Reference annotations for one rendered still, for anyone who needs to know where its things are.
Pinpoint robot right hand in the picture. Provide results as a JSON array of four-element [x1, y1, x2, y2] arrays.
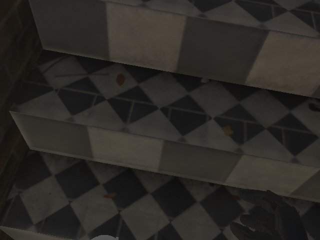
[[230, 189, 311, 240]]

